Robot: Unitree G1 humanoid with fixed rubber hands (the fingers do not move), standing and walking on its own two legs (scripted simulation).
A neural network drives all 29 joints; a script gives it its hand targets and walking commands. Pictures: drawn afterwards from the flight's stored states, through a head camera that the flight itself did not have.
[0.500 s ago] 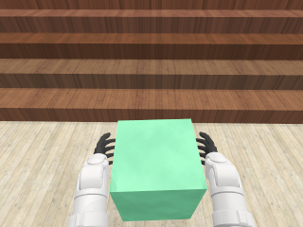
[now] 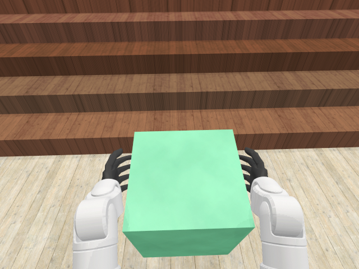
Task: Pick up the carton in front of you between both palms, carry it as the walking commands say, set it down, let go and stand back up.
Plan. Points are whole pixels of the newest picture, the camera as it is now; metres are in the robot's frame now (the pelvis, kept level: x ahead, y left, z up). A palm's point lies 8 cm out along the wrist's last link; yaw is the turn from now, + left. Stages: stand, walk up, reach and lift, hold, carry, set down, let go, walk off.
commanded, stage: carry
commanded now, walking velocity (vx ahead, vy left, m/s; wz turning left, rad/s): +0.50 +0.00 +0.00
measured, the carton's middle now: (184, 198) +0.28 +0.00 +0.03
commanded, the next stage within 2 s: none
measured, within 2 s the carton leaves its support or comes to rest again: neither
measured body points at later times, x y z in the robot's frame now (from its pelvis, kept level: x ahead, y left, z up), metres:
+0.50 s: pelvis +0.27 +0.04 +0.01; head +0.25 +0.05 +0.46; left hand +0.53 +0.17 +0.10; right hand +0.50 -0.13 +0.10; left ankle +0.17 +0.11 -0.73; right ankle +0.34 -0.10 -0.68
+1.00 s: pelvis +0.60 +0.00 +0.02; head +0.59 -0.01 +0.47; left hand +0.84 +0.16 +0.11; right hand +0.86 -0.14 +0.11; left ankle +0.70 +0.16 -0.68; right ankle +0.56 -0.06 -0.73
